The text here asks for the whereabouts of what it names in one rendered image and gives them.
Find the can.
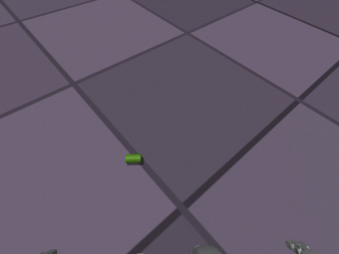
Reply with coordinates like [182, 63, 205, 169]
[126, 154, 141, 164]

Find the right robot hand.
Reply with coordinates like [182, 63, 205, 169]
[286, 240, 317, 254]

